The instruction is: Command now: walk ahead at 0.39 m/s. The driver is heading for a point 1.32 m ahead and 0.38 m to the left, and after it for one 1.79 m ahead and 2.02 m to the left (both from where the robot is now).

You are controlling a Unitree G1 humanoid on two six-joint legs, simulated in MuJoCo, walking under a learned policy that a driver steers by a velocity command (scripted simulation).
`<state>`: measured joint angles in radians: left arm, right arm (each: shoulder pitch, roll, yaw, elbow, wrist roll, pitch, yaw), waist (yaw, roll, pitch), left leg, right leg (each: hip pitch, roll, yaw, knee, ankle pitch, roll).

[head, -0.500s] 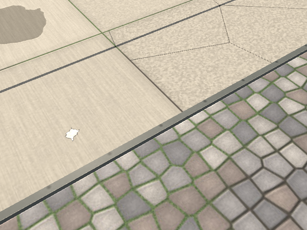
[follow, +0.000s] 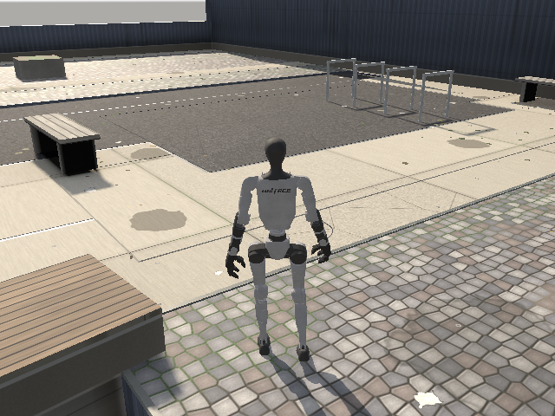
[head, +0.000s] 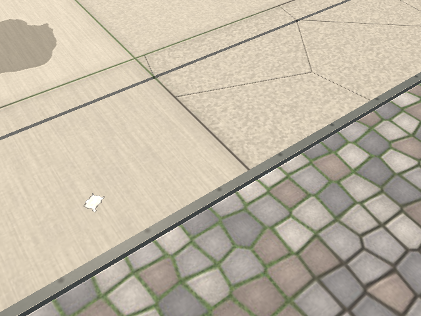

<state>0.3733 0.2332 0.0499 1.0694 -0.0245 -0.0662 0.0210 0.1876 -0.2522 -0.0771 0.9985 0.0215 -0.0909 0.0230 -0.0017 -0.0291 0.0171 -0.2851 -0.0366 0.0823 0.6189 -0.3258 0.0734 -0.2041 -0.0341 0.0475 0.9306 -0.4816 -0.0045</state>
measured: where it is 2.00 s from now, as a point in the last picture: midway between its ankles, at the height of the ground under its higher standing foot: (160, 194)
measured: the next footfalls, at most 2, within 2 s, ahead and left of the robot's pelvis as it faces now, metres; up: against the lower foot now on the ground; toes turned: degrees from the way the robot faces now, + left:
right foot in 0.42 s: +0.37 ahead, -0.17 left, +0.00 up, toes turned -2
left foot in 1.02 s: +0.64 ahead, +0.10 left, +0.00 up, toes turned +21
